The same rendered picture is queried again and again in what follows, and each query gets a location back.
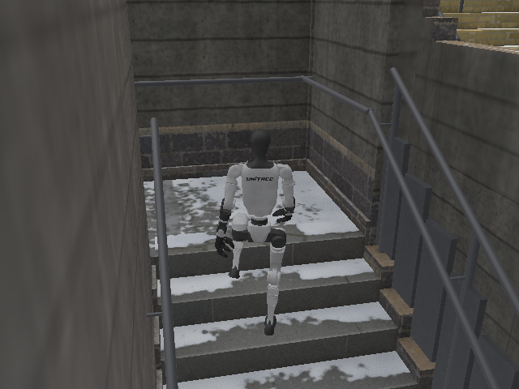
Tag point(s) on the left robot hand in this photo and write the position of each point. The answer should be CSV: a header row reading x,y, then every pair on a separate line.
x,y
220,245

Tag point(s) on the left robot thigh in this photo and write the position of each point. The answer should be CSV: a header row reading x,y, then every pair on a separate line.
x,y
239,227

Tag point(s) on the humanoid robot torso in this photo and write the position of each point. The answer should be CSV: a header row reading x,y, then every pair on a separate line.
x,y
259,196

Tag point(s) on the right robot hand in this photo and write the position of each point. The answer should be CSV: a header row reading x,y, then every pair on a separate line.
x,y
281,212

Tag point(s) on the robot left forearm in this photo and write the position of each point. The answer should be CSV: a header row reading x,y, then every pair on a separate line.
x,y
223,220

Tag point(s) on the robot right forearm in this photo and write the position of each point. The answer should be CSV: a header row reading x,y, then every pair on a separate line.
x,y
289,210

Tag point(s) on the robot right upper arm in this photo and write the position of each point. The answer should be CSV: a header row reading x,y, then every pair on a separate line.
x,y
285,172

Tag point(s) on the robot left upper arm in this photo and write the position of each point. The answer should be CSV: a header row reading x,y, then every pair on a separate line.
x,y
231,186

